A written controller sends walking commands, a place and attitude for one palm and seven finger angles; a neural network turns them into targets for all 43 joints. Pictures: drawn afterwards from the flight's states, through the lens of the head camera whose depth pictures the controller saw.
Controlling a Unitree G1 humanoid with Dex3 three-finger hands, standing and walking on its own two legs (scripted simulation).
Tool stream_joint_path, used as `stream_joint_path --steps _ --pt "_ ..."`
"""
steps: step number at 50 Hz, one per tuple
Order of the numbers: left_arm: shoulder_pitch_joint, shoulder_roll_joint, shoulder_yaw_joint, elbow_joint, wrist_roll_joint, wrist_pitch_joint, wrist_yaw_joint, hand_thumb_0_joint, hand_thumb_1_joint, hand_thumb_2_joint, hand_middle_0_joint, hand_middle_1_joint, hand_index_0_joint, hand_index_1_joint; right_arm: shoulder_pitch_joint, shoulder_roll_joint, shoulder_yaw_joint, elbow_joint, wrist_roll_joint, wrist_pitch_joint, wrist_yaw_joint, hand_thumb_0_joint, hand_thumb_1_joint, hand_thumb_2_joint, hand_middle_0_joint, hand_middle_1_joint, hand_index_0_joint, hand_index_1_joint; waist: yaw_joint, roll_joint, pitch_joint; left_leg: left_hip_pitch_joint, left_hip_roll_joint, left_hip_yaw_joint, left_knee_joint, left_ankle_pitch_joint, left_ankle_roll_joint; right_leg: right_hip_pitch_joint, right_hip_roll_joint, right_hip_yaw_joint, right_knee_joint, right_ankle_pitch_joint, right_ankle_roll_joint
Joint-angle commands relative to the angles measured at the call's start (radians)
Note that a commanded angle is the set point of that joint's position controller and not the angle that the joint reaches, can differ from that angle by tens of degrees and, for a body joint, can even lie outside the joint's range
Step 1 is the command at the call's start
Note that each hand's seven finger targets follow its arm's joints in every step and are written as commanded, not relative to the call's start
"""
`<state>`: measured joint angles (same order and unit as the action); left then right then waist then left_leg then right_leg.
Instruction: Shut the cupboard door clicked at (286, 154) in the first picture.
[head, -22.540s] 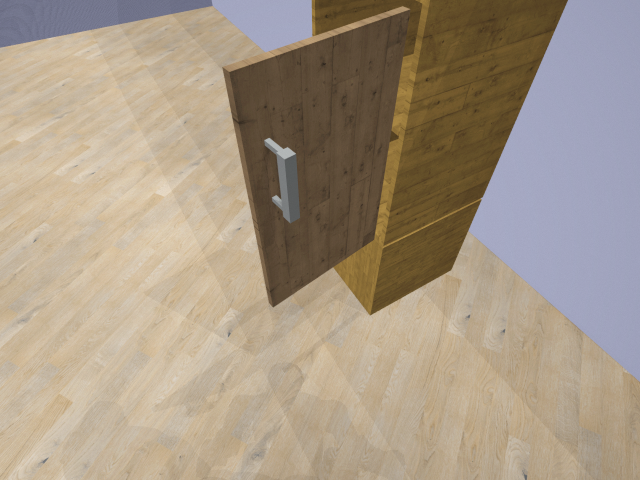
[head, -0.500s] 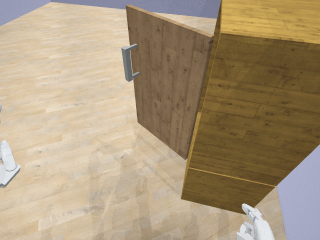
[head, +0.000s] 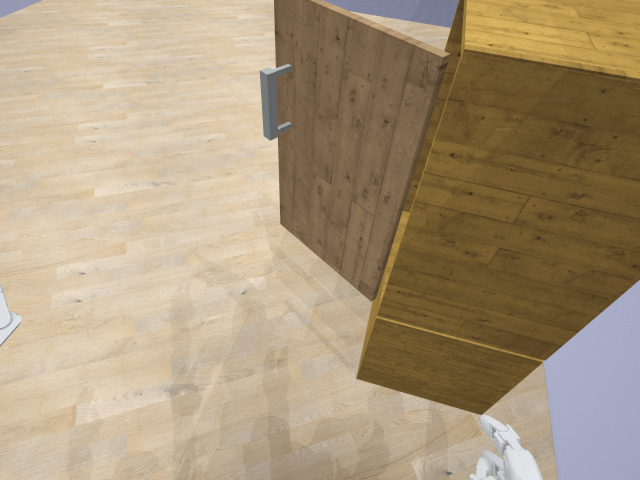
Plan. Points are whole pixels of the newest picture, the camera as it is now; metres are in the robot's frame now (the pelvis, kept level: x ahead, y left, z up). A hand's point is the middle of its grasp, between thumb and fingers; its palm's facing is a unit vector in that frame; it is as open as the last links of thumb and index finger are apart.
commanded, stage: step back with the hand held close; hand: left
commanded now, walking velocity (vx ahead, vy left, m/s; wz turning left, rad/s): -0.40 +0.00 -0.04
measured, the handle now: (277, 102) +0.76 +0.13 +0.07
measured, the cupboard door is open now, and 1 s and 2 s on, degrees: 59 59 59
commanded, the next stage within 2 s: stop stepping back and stand still in 0.52 s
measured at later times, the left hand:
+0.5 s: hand out of the picture +0.08 +0.29 +0.18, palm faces +0.53 -0.71 -0.46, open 7.4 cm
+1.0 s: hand out of the picture -0.05 +0.30 +0.18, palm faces +0.50 -0.79 -0.36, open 7.4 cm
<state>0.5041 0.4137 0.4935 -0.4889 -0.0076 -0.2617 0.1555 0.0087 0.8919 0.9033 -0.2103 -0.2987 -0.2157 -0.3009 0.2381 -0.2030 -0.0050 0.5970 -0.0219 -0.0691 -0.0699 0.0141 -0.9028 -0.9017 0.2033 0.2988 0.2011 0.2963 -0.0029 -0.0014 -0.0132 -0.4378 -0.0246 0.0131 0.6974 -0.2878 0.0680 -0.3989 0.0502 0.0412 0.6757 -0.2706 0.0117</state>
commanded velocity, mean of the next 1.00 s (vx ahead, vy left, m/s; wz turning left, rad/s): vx -0.14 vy -0.02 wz -0.04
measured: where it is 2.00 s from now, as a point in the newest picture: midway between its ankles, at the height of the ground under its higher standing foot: outside the picture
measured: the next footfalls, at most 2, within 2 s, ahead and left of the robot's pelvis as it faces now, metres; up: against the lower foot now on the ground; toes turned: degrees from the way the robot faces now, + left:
left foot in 0.32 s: +0.01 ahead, +0.13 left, +0.00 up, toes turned +2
right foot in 0.46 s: -0.07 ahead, -0.12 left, +0.00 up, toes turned +6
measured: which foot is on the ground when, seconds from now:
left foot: down 0.00-0.14, up 0.16-0.30, down 0.32-0.56, up 0.58-0.68, down 0.70-1.00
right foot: down 0.00-0.34, up 0.36-0.44, down 0.46-0.72, up 0.74-0.92, down 0.94-1.00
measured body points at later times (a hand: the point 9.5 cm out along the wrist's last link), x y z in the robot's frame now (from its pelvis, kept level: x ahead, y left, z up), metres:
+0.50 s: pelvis -0.10 +0.00 +0.00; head -0.10 +0.03 +0.45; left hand +0.05 +0.33 +0.21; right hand +0.07 -0.23 -0.07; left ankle -0.03 +0.13 -0.72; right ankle -0.11 -0.13 -0.71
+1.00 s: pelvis -0.24 +0.03 +0.01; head -0.26 +0.04 +0.46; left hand -0.08 +0.34 +0.20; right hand -0.08 -0.20 -0.06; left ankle -0.11 +0.12 -0.71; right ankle -0.27 -0.08 -0.72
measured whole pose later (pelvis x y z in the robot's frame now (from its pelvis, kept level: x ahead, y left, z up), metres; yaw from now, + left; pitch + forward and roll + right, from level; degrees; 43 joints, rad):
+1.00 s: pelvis -0.24 +0.03 +0.01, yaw +1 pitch -1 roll -2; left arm 0.51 0.35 0.39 -0.46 -0.04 -0.14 0.18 0.01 0.90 0.90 -0.20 -0.30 -0.21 -0.30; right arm 0.24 -0.20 0.03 0.64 -0.02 -0.10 -0.08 0.01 -0.90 -0.90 0.20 0.30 0.20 0.30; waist -0.01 0.00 -0.05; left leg -0.42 0.02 0.05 0.49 -0.18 0.00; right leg -0.15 0.05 -0.02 0.46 -0.30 -0.04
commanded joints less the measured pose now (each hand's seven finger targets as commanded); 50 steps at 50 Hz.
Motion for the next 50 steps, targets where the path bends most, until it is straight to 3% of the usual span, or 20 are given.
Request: stream_joint_path --steps 1,5,7,9,14,16,17,18,22,24,27,30,32,33,35,37,40,44,47,50 --pt "-0.055 0.152 0.058 -0.222 -0.015 -0.057 0.005 0.000 0.900 0.900 -0.200 -0.300 -0.200 -0.300 -0.102 -0.153 -0.063 -0.133 0.000 -0.062 -0.001 0.000 -0.900 -0.900 0.200 0.300 0.200 0.300 -0.001 0.147 -0.166 -0.109 0.258 -0.210 -0.264 0.319 0.018 0.298 -0.054 0.059 0.028 0.251 -0.021" --pt "-0.014 0.194 0.088 -0.256 -0.019 -0.041 0.007 0.000 0.900 0.900 -0.200 -0.300 -0.200 -0.300 -0.110 -0.131 -0.063 -0.160 0.018 -0.032 0.001 0.000 -0.900 -0.900 0.200 0.300 0.200 0.300 -0.013 -0.002 -0.220 -0.130 0.134 -0.104 -0.118 0.052 -0.031 0.271 -0.183 0.237 -0.086 0.431 -0.071" --pt "0.018 0.237 0.116 -0.251 -0.030 -0.035 0.016 0.000 0.900 0.900 -0.200 -0.300 -0.200 -0.300 -0.106 -0.104 -0.061 -0.160 0.020 -0.010 0.006 0.000 -0.900 -0.900 0.200 0.300 0.200 0.300 -0.017 -0.135 -0.200 -0.075 0.029 -0.050 0.081 -0.142 -0.084 0.123 -0.349 0.394 -0.281 0.337 -0.156" --pt "0.062 0.257 0.137 -0.241 -0.022 -0.013 0.033 0.000 0.900 0.900 -0.200 -0.300 -0.200 -0.300 -0.129 -0.080 -0.058 -0.165 0.018 0.018 0.006 0.000 -0.900 -0.900 0.200 0.300 0.200 0.300 -0.004 -0.177 -0.193 -0.063 0.023 -0.083 0.306 -0.223 -0.096 0.059 -0.436 0.407 -0.348 0.337 -0.224" --pt "0.054 0.229 0.115 -0.250 -0.017 0.006 0.049 0.000 0.900 0.900 -0.200 -0.300 -0.200 -0.300 -0.118 -0.094 -0.038 -0.142 0.013 0.040 -0.025 0.000 -0.900 -0.900 0.200 0.300 0.200 0.300 -0.027 0.014 -0.143 0.118 0.042 -0.012 -0.195 0.035 -0.083 0.024 -0.227 0.121 -0.179 0.395 -0.077" --pt "0.025 0.230 0.125 -0.294 -0.014 -0.013 0.045 0.000 0.900 0.900 -0.200 -0.300 -0.200 -0.300 -0.119 -0.151 -0.067 -0.158 0.017 0.011 -0.039 0.000 -0.900 -0.900 0.200 0.300 0.200 0.300 -0.009 0.210 -0.152 -0.081 0.232 -0.176 -0.339 0.112 0.004 0.201 -0.048 0.017 -0.026 0.222 0.022" --pt "0.044 0.227 0.137 -0.269 -0.017 -0.023 0.037 0.000 0.900 0.900 -0.200 -0.300 -0.200 -0.300 -0.103 -0.147 -0.079 -0.154 0.032 -0.011 -0.038 0.000 -0.900 -0.900 0.200 0.300 0.200 0.300 -0.007 0.195 -0.199 -0.156 0.266 -0.157 -0.365 -0.021 0.019 0.300 -0.016 -0.001 0.029 0.116 0.031" --pt "0.041 0.231 0.163 -0.257 -0.013 -0.025 0.035 0.000 0.900 0.900 -0.200 -0.300 -0.200 -0.300 -0.124 -0.167 -0.081 -0.167 0.021 -0.031 -0.042 0.000 -0.900 -0.900 0.200 0.300 0.200 0.300 0.000 0.287 -0.157 -0.324 0.303 -0.225 -0.432 -0.168 0.056 0.372 0.007 -0.015 0.133 0.110 0.030" --pt "-0.036 0.137 0.064 -0.206 -0.005 -0.020 0.017 0.000 0.900 0.900 -0.200 -0.300 -0.200 -0.300 -0.106 -0.155 -0.077 -0.134 0.017 -0.068 -0.031 0.000 -0.900 -0.900 0.200 0.300 0.200 0.300 -0.003 0.150 -0.028 -0.317 0.317 -0.213 -0.360 -0.132 0.052 0.269 -0.003 0.020 0.096 -0.031 0.008" --pt "-0.082 0.126 0.024 -0.233 -0.004 -0.033 0.011 0.000 0.900 0.900 -0.200 -0.300 -0.200 -0.300 -0.114 -0.149 -0.069 -0.117 0.010 -0.085 -0.023 0.000 -0.900 -0.900 0.200 0.300 0.200 0.300 -0.010 0.130 -0.035 -0.186 0.248 -0.175 -0.280 0.012 0.012 0.209 -0.037 0.054 -0.073 0.172 -0.006" --pt "-0.132 0.188 0.017 -0.247 -0.010 -0.036 0.027 0.000 0.900 0.900 -0.200 -0.300 -0.200 -0.300 -0.098 -0.102 -0.062 -0.098 0.016 -0.077 -0.016 0.000 -0.900 -0.900 0.200 0.300 0.200 0.300 -0.029 -0.031 -0.205 0.083 0.076 0.009 -0.067 0.167 -0.099 0.105 -0.241 0.256 -0.249 0.515 -0.070" --pt "-0.027 0.259 0.085 -0.284 -0.009 -0.017 0.033 0.000 0.900 0.900 -0.200 -0.300 -0.200 -0.300 -0.138 -0.081 -0.062 -0.123 0.019 -0.044 -0.014 0.000 -0.900 -0.900 0.200 0.300 0.200 0.300 -0.004 -0.127 -0.199 0.055 0.030 -0.031 0.123 -0.088 -0.103 0.042 -0.342 0.301 -0.325 0.382 -0.147" --pt "0.075 0.247 0.124 -0.237 -0.013 -0.001 0.035 0.000 0.900 0.900 -0.200 -0.300 -0.200 -0.300 -0.124 -0.070 -0.046 -0.132 0.015 -0.014 -0.014 0.000 -0.900 -0.900 0.200 0.300 0.200 0.300 -0.007 -0.135 -0.158 0.053 0.052 -0.046 0.006 -0.077 -0.093 0.047 -0.300 0.223 -0.280 0.339 -0.136" --pt "0.094 0.254 0.140 -0.239 -0.021 0.003 0.035 0.000 0.900 0.900 -0.200 -0.300 -0.200 -0.300 -0.106 -0.091 -0.047 -0.137 0.017 -0.009 -0.019 0.000 -0.900 -0.900 0.200 0.300 0.200 0.300 -0.016 -0.062 -0.157 0.116 0.058 -0.035 -0.169 0.010 -0.087 0.039 -0.235 0.154 -0.231 0.258 -0.097" --pt "0.111 0.236 0.140 -0.263 -0.032 -0.003 0.035 0.000 0.900 0.900 -0.200 -0.300 -0.200 -0.300 -0.105 -0.126 -0.044 -0.170 0.026 -0.022 -0.033 0.000 -0.900 -0.900 0.200 0.300 0.200 0.300 0.000 0.181 -0.160 0.077 0.204 -0.171 -0.377 0.097 -0.030 0.112 -0.030 0.005 -0.090 0.062 0.001" --pt "0.065 0.200 0.139 -0.228 -0.026 -0.004 0.028 0.000 0.900 0.900 -0.200 -0.300 -0.200 -0.300 -0.099 -0.138 -0.040 -0.170 0.022 -0.059 -0.039 0.000 -0.900 -0.900 0.200 0.300 0.200 0.300 -0.011 0.330 -0.105 -0.210 0.334 -0.348 -0.620 -0.572 0.029 0.295 0.034 -0.036 0.129 -0.101 0.022" --pt "0.038 0.130 0.052 -0.168 -0.015 0.024 0.030 0.000 0.900 0.900 -0.200 -0.300 -0.200 -0.300 -0.088 -0.129 -0.030 -0.149 0.028 -0.087 -0.036 0.000 -0.900 -0.900 0.200 0.300 0.200 0.300 -0.010 0.178 -0.038 -0.127 0.274 -0.245 -0.554 -0.481 0.000 0.241 0.028 -0.062 0.008 -0.134 0.004" --pt "-0.060 0.117 -0.040 -0.224 -0.016 0.052 0.029 0.000 0.900 0.900 -0.200 -0.300 -0.200 -0.300 -0.089 -0.128 -0.018 -0.127 0.015 -0.096 -0.025 0.000 -0.900 -0.900 0.200 0.300 0.200 0.300 -0.025 0.207 -0.014 0.062 0.159 -0.120 -0.487 -0.297 -0.076 0.204 0.003 -0.083 -0.273 -0.119 -0.039" --pt "-0.127 0.174 0.005 -0.233 -0.026 0.051 0.040 0.000 0.900 0.900 -0.200 -0.300 -0.200 -0.300 -0.085 -0.122 -0.025 -0.112 0.000 -0.093 -0.021 0.000 -0.900 -0.900 0.200 0.300 0.200 0.300 -0.025 0.126 -0.098 0.202 0.106 -0.046 -0.313 -0.120 -0.086 0.141 -0.087 0.023 -0.360 -0.139 -0.096" --pt "-0.082 0.179 0.012 -0.199 -0.034 0.082 0.040 0.000 0.900 0.900 -0.200 -0.300 -0.200 -0.300 -0.110 -0.118 -0.046 -0.114 0.009 -0.061 -0.028 0.000 -0.900 -0.900 0.200 0.300 0.200 0.300 -0.011 -0.169 -0.052 0.190 0.051 0.016 0.045 -0.087 -0.087 -0.072 -0.242 0.265 -0.479 -0.522 -0.196"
